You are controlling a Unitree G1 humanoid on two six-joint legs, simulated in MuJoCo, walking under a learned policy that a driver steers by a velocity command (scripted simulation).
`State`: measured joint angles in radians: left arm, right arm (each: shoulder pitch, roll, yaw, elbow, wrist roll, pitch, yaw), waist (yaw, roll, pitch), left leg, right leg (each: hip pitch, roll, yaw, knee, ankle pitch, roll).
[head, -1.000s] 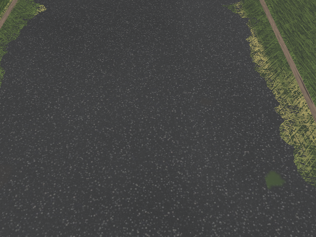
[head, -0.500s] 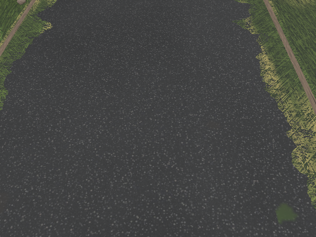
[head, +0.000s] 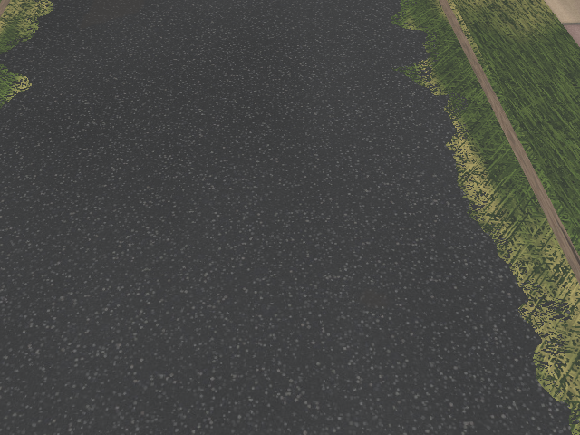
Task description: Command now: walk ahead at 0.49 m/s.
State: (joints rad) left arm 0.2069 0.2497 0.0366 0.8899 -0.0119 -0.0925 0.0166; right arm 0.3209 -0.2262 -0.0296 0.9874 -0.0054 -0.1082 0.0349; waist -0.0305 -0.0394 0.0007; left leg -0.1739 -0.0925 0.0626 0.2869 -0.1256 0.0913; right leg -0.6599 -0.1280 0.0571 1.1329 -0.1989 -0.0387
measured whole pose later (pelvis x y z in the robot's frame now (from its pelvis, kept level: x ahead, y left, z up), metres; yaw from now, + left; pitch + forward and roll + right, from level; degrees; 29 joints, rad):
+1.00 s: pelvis +0.55 -0.01 -0.01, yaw +1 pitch +1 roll +0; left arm 0.30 0.26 0.05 0.96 -0.02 -0.10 0.00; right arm 0.17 -0.24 -0.05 0.90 0.00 -0.10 0.03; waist 0.00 -0.03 0.03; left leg -0.35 -0.03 0.07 0.47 -0.15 0.07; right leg -0.42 -0.05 0.03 1.19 -0.35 -0.05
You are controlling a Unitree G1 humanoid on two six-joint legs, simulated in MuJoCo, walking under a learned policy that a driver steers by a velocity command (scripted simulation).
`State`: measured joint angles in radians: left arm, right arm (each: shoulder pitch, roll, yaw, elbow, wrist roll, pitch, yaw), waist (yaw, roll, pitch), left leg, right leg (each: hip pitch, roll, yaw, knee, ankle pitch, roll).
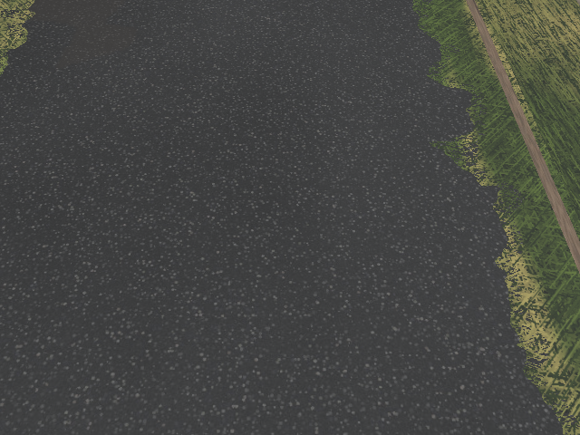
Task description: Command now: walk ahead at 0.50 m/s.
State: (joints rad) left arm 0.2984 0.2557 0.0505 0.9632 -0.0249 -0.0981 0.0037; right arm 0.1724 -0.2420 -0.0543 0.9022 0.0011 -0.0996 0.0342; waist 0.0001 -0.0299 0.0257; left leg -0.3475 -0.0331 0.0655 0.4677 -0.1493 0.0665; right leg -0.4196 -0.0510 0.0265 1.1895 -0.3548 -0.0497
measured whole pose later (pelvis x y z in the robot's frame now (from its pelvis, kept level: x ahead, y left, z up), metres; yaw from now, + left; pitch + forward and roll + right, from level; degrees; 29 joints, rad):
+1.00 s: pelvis +0.50 -0.09 -0.01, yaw -30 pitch +3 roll +0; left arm 0.25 0.30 0.08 0.71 -0.02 0.01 0.03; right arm 0.05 -0.25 -0.04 0.73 -0.02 -0.06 -0.01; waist 0.04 -0.03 0.03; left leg -0.47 -0.02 0.00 0.51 -0.10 0.03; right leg -0.43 0.11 0.13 1.15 -0.57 0.03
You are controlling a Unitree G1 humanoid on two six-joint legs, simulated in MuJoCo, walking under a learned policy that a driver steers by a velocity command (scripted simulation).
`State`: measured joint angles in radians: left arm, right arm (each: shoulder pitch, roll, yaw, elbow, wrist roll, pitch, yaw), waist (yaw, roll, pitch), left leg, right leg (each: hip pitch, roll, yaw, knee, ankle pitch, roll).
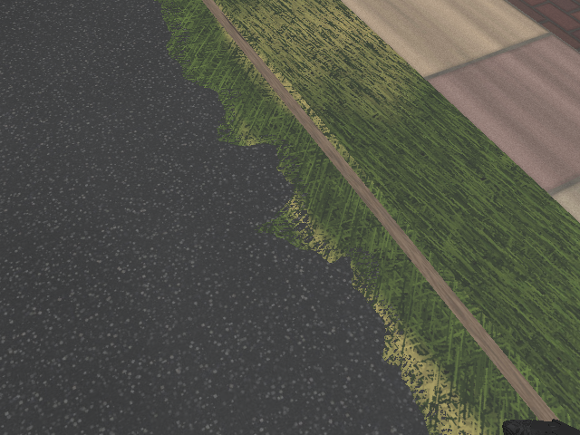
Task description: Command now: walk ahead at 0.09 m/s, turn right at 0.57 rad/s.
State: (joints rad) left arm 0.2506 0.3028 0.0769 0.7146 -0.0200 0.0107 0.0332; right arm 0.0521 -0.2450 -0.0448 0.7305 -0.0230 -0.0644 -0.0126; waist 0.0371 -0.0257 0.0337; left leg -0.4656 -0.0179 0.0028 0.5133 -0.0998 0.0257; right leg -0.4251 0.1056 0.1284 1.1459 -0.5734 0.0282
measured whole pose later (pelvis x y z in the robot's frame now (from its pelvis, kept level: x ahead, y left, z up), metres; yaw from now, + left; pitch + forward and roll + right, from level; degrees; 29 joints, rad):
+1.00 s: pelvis +0.03 -0.02 +0.02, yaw -35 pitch +2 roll +0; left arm 0.22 0.36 0.11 0.61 -0.02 0.06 0.02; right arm 0.14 -0.26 -0.07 0.71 -0.01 0.00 -0.03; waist 0.00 -0.05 0.04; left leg -0.24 0.02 0.04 0.44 -0.24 0.01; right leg -0.55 0.05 0.09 1.15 -0.42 0.09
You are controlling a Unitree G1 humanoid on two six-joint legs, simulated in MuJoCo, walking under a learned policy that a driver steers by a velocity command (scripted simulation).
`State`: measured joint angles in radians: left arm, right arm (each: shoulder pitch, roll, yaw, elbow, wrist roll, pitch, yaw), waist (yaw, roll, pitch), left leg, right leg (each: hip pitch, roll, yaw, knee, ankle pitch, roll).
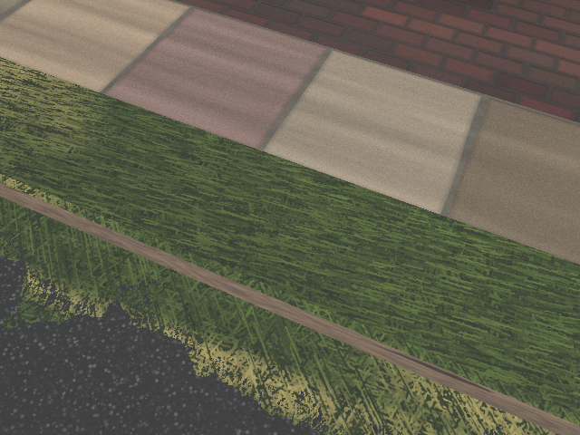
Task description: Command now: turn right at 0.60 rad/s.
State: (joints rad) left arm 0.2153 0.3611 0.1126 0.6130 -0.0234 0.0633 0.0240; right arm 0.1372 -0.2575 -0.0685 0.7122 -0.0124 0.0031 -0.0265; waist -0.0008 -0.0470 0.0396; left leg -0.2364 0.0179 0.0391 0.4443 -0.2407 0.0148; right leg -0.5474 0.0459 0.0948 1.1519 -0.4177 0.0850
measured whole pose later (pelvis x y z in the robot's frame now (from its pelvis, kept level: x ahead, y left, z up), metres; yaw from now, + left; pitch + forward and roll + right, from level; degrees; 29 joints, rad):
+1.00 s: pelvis +0.05 -0.07 +0.01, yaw -32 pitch +2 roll +0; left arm 0.22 0.32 0.07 0.63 -0.01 -0.02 0.00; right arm 0.37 -0.26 -0.06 0.76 0.00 -0.06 -0.01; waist -0.06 -0.03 -0.02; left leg -0.08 0.02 0.00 0.32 -0.27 0.01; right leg -0.60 -0.02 0.08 0.95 -0.21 0.04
